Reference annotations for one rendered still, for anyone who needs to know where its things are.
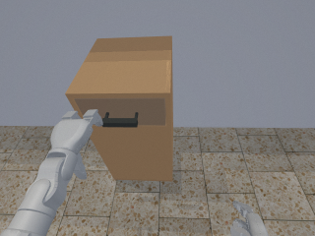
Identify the robot left hand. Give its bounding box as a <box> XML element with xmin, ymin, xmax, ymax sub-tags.
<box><xmin>50</xmin><ymin>109</ymin><xmax>103</xmax><ymax>180</ymax></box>

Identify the robot left forearm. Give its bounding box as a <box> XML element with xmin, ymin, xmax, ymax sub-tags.
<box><xmin>0</xmin><ymin>147</ymin><xmax>78</xmax><ymax>236</ymax></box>

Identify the cabinet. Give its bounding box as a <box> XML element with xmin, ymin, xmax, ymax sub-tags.
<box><xmin>65</xmin><ymin>35</ymin><xmax>173</xmax><ymax>182</ymax></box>

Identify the robot right hand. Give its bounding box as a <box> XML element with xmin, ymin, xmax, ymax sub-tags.
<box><xmin>230</xmin><ymin>201</ymin><xmax>269</xmax><ymax>236</ymax></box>

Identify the drawer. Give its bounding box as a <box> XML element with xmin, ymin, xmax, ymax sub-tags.
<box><xmin>74</xmin><ymin>97</ymin><xmax>166</xmax><ymax>126</ymax></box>

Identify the handle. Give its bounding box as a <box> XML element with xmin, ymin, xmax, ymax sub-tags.
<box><xmin>102</xmin><ymin>112</ymin><xmax>139</xmax><ymax>128</ymax></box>

